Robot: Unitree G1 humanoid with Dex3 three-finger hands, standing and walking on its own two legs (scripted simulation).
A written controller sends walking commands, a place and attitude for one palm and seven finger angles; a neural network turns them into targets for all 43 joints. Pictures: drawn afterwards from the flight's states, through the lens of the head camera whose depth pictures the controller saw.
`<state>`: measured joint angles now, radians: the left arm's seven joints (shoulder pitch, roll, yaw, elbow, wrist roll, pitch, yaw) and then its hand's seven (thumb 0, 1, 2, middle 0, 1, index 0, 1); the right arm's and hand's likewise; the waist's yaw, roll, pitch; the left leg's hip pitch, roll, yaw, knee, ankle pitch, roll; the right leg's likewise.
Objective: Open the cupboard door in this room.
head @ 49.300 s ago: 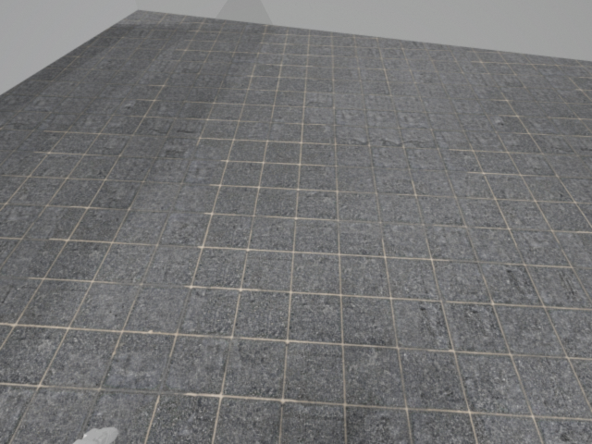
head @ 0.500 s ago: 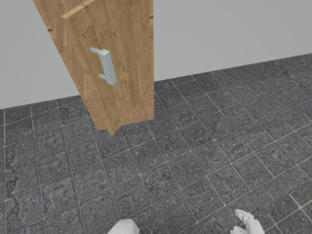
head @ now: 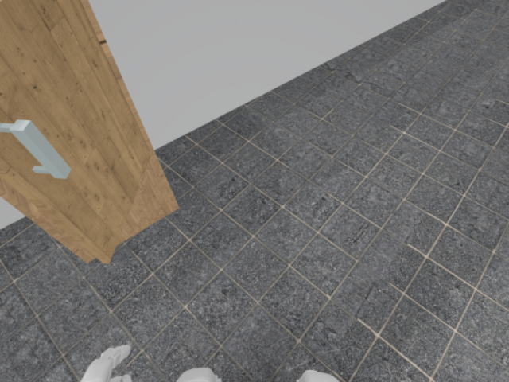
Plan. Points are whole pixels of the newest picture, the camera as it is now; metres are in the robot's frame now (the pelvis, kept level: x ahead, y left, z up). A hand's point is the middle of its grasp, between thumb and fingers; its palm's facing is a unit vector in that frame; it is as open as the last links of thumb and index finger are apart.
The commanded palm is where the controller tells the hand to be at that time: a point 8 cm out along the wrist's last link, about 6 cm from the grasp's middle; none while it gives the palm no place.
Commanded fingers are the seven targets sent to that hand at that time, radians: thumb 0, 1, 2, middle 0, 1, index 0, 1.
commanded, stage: walk to a spot facing it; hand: left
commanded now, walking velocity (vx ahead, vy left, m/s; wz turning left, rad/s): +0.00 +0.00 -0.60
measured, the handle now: (32, 150) +0.45 +0.41 +0.07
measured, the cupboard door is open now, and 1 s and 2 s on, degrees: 47 47 47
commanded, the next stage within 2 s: turn to face it in 1.88 s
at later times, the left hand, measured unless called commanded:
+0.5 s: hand (178, 334) +0.21 +0.16 -0.14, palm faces -0.32 -0.93 -0.18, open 7.4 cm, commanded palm none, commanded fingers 0.00 0.90 0.90 -0.20 -0.30 -0.20 -0.30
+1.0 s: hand (241, 268) +0.34 +0.05 -0.17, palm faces -0.54 -0.83 -0.16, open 7.4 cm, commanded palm none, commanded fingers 0.00 0.90 0.90 -0.20 -0.30 -0.20 -0.30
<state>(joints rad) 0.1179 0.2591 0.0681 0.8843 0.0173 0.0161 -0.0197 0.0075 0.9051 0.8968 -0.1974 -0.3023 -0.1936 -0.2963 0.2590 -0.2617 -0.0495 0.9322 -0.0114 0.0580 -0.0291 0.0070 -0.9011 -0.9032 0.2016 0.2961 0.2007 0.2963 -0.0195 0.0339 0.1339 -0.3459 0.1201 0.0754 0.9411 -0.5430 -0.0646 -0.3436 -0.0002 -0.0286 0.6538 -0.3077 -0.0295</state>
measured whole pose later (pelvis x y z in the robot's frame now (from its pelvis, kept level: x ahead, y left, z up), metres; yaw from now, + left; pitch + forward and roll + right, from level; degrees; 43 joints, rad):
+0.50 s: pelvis +0.05 +0.00 +0.02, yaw -19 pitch +2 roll -1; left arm 0.16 0.24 0.09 0.91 0.03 0.04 -0.07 0.01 0.90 0.90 -0.20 -0.30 -0.19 -0.30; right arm 0.34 -0.19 -0.02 0.92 -0.04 -0.02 -0.02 0.00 -0.90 -0.90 0.20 0.30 0.20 0.30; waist -0.01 0.00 0.06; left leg -0.18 0.14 0.16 0.43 -0.28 -0.05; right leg -0.49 -0.05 -0.07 0.87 -0.37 0.02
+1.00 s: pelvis +0.21 -0.09 +0.01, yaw -35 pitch +1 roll -1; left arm 0.26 0.22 0.08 1.03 0.03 0.00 -0.04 0.01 0.90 0.90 -0.20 -0.30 -0.20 -0.30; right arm 0.20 -0.18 -0.03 0.88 -0.04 -0.08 -0.01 0.00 -0.90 -0.90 0.20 0.30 0.20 0.30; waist 0.00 -0.05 0.05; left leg -0.35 0.08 0.13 0.61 -0.27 0.01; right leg -0.37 0.01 0.02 1.06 -0.44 -0.04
